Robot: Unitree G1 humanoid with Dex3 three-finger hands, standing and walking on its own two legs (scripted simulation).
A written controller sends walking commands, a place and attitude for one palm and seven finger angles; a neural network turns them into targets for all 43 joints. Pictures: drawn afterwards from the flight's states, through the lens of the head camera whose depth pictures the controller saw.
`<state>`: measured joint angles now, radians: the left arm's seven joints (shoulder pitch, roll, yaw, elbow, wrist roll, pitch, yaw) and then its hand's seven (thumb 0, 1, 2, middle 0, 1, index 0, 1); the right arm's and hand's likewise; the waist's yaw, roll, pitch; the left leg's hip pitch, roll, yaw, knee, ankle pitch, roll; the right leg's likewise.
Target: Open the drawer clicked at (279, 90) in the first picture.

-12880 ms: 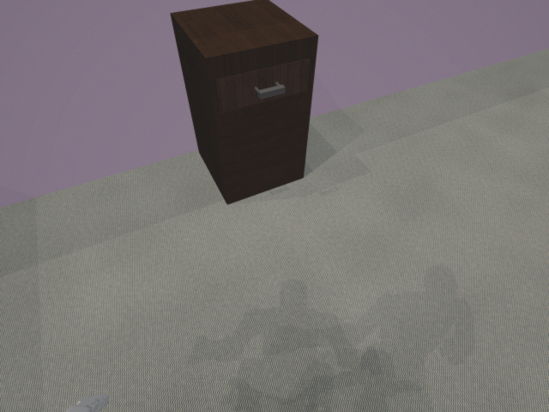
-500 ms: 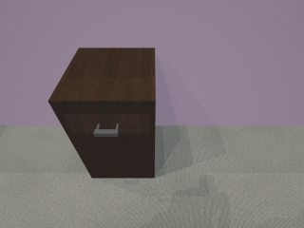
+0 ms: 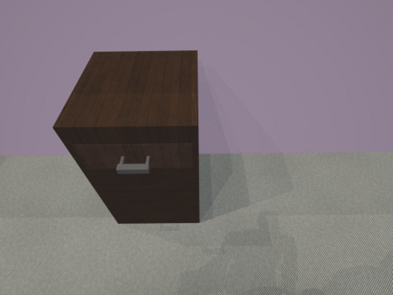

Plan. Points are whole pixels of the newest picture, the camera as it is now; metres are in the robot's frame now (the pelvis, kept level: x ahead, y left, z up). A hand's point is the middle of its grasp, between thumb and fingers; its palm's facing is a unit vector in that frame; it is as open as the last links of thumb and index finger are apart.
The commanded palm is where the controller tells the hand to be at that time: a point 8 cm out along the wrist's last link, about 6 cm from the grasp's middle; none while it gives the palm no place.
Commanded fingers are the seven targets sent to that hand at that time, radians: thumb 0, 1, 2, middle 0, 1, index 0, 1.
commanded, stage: come to a stop and stand still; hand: left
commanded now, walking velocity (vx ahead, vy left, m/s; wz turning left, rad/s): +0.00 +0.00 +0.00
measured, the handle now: (134, 163) +0.53 +0.25 -0.18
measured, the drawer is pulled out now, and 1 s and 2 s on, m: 0.00 0.00 0.00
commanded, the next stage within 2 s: look again from close up in 1.12 s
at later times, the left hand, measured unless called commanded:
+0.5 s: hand out of the picture -0.01 +0.18 -0.17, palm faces +0.00 -0.98 -0.21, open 7.4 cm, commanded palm none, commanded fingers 0.00 0.90 0.90 -0.20 -0.30 -0.20 -0.30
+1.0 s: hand out of the picture +0.00 +0.16 -0.17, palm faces +0.02 -0.98 -0.20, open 7.3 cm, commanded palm none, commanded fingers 0.00 0.90 0.90 -0.20 -0.30 -0.20 -0.30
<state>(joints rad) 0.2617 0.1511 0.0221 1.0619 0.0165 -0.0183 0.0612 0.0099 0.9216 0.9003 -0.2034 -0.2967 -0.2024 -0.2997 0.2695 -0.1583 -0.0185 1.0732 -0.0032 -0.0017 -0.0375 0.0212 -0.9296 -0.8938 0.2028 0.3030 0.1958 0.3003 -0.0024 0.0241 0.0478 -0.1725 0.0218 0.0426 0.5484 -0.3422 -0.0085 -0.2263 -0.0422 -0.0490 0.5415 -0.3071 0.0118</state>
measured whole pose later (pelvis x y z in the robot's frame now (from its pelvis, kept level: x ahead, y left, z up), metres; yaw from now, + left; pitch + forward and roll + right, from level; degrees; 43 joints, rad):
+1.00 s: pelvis +0.01 -0.01 +0.00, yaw +0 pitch -1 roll +0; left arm 0.29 0.14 -0.01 1.13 0.01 -0.02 0.03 0.01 0.92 0.90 -0.20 -0.30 -0.20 -0.30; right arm 0.30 -0.14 0.01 1.13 -0.01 -0.02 -0.03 0.01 -0.91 -0.89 0.20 0.30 0.19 0.30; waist 0.00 0.01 0.02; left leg -0.12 0.03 0.04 0.45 -0.31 -0.02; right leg -0.18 -0.03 -0.06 0.49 -0.30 0.00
